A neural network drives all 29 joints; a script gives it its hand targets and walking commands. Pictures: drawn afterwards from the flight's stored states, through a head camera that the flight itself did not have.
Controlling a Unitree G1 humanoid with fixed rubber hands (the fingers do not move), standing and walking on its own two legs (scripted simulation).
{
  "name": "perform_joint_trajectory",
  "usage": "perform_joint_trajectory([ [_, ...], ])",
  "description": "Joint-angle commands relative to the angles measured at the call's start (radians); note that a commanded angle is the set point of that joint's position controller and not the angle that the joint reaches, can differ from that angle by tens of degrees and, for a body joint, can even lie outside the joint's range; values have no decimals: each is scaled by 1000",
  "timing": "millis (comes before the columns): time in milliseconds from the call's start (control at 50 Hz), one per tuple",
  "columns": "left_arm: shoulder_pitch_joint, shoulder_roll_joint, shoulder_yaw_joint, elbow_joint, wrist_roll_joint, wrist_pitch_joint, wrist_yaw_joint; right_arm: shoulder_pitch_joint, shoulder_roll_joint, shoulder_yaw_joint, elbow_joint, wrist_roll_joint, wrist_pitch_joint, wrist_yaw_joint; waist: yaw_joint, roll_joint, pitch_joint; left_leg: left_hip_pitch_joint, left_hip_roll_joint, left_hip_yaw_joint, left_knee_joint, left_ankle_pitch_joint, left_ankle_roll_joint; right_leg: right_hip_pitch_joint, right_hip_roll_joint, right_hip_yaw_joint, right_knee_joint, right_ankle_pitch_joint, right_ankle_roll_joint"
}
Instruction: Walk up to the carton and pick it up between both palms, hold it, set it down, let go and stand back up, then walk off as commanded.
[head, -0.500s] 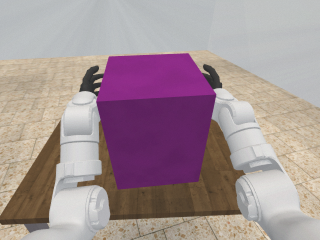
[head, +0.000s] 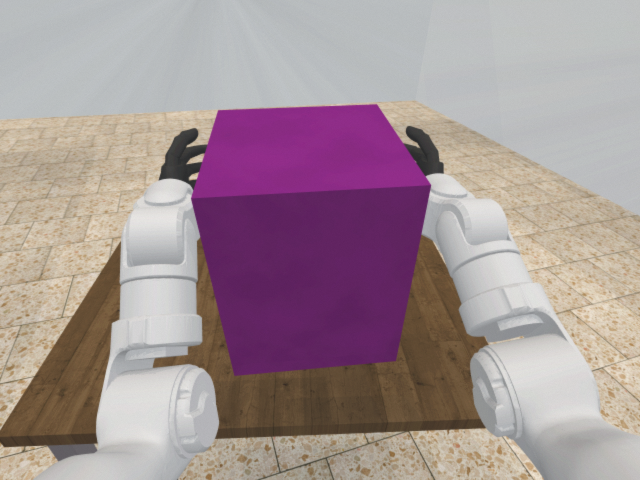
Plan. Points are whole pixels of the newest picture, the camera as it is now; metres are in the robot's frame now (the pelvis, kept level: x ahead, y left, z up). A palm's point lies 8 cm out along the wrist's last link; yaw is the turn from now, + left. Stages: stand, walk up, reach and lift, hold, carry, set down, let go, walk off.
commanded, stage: hold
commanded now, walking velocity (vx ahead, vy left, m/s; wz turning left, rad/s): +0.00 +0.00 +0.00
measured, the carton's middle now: (307, 236) +0.35 +0.01 +0.21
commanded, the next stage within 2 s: none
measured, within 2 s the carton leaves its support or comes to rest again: neither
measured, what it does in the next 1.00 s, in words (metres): stands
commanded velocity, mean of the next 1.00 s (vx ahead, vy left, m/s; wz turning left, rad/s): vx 0.00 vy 0.00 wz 0.00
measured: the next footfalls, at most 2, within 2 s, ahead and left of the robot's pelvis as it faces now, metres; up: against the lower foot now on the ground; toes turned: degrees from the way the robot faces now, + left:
none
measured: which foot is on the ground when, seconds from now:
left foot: down 0.00-1.00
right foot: down 0.00-1.00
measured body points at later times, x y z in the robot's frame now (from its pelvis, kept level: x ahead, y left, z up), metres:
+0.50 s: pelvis +0.00 +0.00 +0.00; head -0.08 +0.02 +0.44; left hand +0.38 +0.16 +0.26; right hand +0.38 -0.14 +0.27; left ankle +0.03 +0.12 -0.75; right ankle +0.00 -0.12 -0.75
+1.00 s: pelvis +0.00 +0.00 +0.00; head -0.09 +0.02 +0.44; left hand +0.38 +0.16 +0.27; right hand +0.38 -0.14 +0.27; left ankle +0.03 +0.12 -0.75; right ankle +0.00 -0.12 -0.75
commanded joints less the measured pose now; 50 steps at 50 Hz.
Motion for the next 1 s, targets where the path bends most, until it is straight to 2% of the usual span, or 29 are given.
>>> perform_joint_trajectory([
  [0, -736, -584, -424, -138, -173, -88, -154, -718, 673, 262, -319, 144, -43, 103, 1, 54, -340, 133, -47, 34, -24, 177, -27, 31, 51, -26, -15, 184, 53],
  [20, -734, -575, -421, -136, -170, -85, -156, -718, 662, 263, -317, 141, -41, 103, -11, 40, -341, 139, -48, 33, -20, 185, -27, 37, 53, -31, -13, 197, 51],
  [40, -735, -571, -404, -128, -160, -82, -156, -740, 670, 279, -332, 153, -43, 101, 6, 36, -329, 133, -49, 41, -19, 185, -23, 35, 53, -28, -13, 195, 55],
  [60, -749, -582, -418, -111, -169, -84, -157, -752, 659, 256, -322, 144, -44, 102, -6, 48, -313, 127, -50, 40, -23, 162, -25, 17, 52, -31, -18, 170, 51],
  [80, -760, -580, -421, -142, -163, -89, -157, -733, 673, 254, -313, 140, -46, 105, -2, 62, -331, 124, -47, 40, -24, 151, -25, 17, 50, -31, -17, 151, 52],
  [140, -745, -579, -417, -110, -169, -89, -155, -735, 666, 257, -306, 135, -43, 107, -5, 48, -326, 141, -44, 35, -27, 162, -28, 16, 56, -32, -16, 156, 46],
  [200, -750, -587, -448, -166, -180, -89, -151, -730, 672, 277, -347, 157, -48, 103, -2, 66, -366, 156, -48, 36, -10, 220, -34, 44, 58, -30, -8, 216, 48],
  [220, -729, -582, -417, -114, -168, -81, -152, -754, 657, 262, -343, 150, -48, 102, 0, 53, -329, 136, -49, 38, -19, 184, -30, 29, 57, -34, -18, 189, 48],
  [240, -730, -573, -409, -109, -162, -82, -156, -725, 662, 259, -301, 138, -39, 103, -3, 50, -330, 140, -47, 34, -26, 155, -26, 28, 54, -28, -22, 165, 47],
  [280, -725, -589, -404, -91, -152, -79, -159, -742, 648, 233, -304, 129, -49, 108, -1, 64, -298, 118, -44, 39, -27, 150, -32, 11, 53, -32, -22, 144, 42],
  [300, -720, -593, -427, -119, -171, -80, -161, -724, 654, 242, -314, 135, -48, 106, -17, 59, -325, 123, -45, 38, -23, 176, -33, 35, 55, -28, -18, 181, 42],
  [320, -742, -582, -415, -119, -168, -82, -161, -738, 649, 243, -311, 139, -45, 103, -8, 46, -325, 132, -44, 36, -22, 170, -31, 28, 55, -31, -16, 170, 43],
  [340, -734, -599, -437, -164, -173, -87, -157, -701, 668, 259, -327, 145, -44, 104, -18, 55, -363, 144, -45, 34, -18, 212, -35, 58, 58, -34, -8, 216, 47],
  [360, -741, -601, -453, -203, -182, -91, -151, -714, 677, 275, -353, 156, -47, 102, -10, 67, -396, 170, -46, 31, -2, 267, -37, 70, 58, -30, 0, 275, 47],
  [420, -732, -584, -426, -137, -166, -82, -154, -737, 664, 262, -350, 146, -49, 104, 2, 71, -327, 131, -49, 38, -17, 182, -37, 34, 55, -37, -16, 172, 46],
  [460, -731, -588, -442, -173, -175, -82, -157, -705, 666, 268, -347, 148, -44, 101, -17, 52, -345, 148, -46, 37, -19, 202, -32, 41, 59, -31, -13, 207, 47],
  [500, -726, -584, -436, -179, -167, -82, -158, -700, 658, 274, -348, 150, -39, 99, -15, 47, -335, 153, -46, 37, -15, 229, -35, 52, 57, -32, -12, 228, 51],
  [520, -723, -583, -430, -143, -164, -80, -158, -709, 656, 257, -324, 137, -38, 100, -15, 59, -313, 144, -44, 36, -22, 193, -32, 28, 57, -32, -16, 197, 47],
  [540, -723, -570, -410, -131, -152, -80, -162, -722, 670, 268, -336, 145, -44, 102, 2, 43, -321, 132, -46, 37, -22, 182, -29, 42, 52, -33, -16, 188, 53],
  [620, -746, -594, -454, -181, -184, -84, -147, -749, 679, 287, -381, 160, -48, 98, 3, 75, -374, 153, -54, 39, -5, 220, -34, 43, 55, -29, -1, 232, 52],
  [640, -703, -593, -456, -183, -180, -76, -150, -725, 674, 285, -400, 165, -47, 93, -10, 69, -387, 159, -53, 37, 4, 239, -37, 62, 53, -25, -5, 259, 51],
  [680, -715, -576, -432, -174, -168, -78, -157, -711, 666, 271, -370, 147, -39, 92, -8, 39, -348, 141, -51, 38, -12, 194, -25, 48, 52, -25, -13, 221, 56],
  [740, -727, -562, -397, -101, -148, -71, -168, -733, 659, 248, -322, 124, -35, 99, -1, 35, -271, 111, -47, 42, -40, 107, -21, 18, 49, -26, -27, 125, 50],
  [780, -739, -568, -405, -119, -157, -80, -168, -727, 659, 248, -320, 124, -36, 102, -10, 38, -299, 115, -46, 39, -38, 129, -21, 30, 48, -30, -20, 146, 50],
  [840, -773, -601, -450, -145, -177, -89, -156, -758, 673, 246, -328, 130, -48, 105, -13, 86, -347, 135, -43, 34, -24, 161, -34, 20, 51, -30, -10, 159, 42],
  [880, -763, -579, -419, -102, -169, -87, -157, -760, 673, 253, -308, 133, -48, 107, 1, 46, -327, 130, -44, 38, -31, 131, -22, 13, 51, -30, -20, 128, 45],
  [900, -737, -588, -412, -98, -158, -85, -157, -748, 668, 255, -303, 134, -47, 107, 4, 54, -328, 137, -42, 39, -26, 143, -24, 13, 52, -27, -20, 137, 44],
  [920, -778, -586, -429, -133, -171, -91, -157, -743, 675, 254, -297, 133, -47, 106, -9, 57, -347, 139, -45, 39, -19, 153, -28, 27, 51, -26, -16, 158, 44],
  [980, -732, -576, -409, -101, -159, -82, -161, -720, 652, 244, -291, 136, -43, 102, -7, 61, -315, 128, -46, 41, -26, 162, -27, 31, 49, -27, -18, 174, 48],
])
